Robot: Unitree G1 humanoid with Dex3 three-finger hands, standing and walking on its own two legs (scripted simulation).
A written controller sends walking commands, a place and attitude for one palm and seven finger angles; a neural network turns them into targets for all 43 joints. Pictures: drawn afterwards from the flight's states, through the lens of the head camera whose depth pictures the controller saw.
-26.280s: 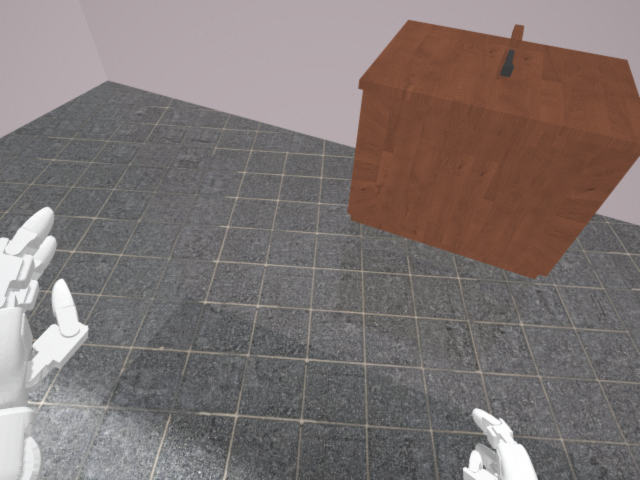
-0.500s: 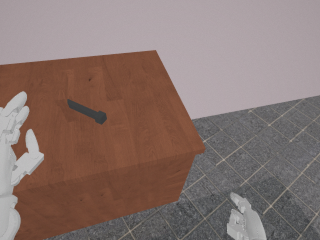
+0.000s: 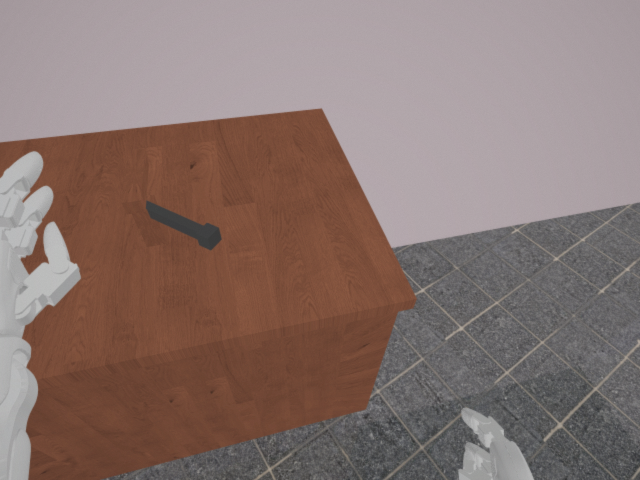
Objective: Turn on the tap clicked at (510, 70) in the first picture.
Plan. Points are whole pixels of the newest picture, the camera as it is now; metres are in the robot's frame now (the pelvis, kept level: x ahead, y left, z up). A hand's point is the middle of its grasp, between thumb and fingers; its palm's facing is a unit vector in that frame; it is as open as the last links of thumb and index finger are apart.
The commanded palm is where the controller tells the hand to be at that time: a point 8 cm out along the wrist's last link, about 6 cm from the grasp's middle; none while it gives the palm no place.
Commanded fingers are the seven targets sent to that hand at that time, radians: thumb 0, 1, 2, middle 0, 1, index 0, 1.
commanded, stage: turn the palm inward beside the body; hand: left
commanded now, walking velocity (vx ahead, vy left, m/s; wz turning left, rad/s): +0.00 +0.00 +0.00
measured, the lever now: (208, 236) +0.46 +0.23 +0.01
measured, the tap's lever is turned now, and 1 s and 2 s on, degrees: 48 48 48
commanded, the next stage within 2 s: none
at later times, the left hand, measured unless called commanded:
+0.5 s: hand (145, 324) +0.23 +0.21 +0.13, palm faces +0.41 -0.85 -0.33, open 7.4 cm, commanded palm +0.16 +0.25 +0.16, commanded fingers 0.00 0.90 0.90 -0.20 -0.30 -0.20 -0.30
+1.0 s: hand (129, 343) +0.21 +0.21 +0.14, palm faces +0.46 -0.86 -0.21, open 7.4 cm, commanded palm +0.15 +0.25 +0.14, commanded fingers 0.00 0.90 0.90 -0.20 -0.30 -0.20 -0.30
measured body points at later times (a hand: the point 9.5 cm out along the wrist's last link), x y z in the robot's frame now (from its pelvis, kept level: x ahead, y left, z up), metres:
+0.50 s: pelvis +0.00 -0.07 -0.01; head +0.01 -0.09 +0.44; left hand +0.20 +0.25 +0.15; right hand +0.20 -0.29 -0.11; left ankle +0.03 +0.08 -0.74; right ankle -0.01 -0.13 -0.74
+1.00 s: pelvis +0.03 -0.04 -0.01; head +0.03 -0.06 +0.43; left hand +0.18 +0.25 +0.15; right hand +0.23 -0.25 -0.09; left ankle +0.03 +0.08 -0.74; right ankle -0.01 -0.13 -0.74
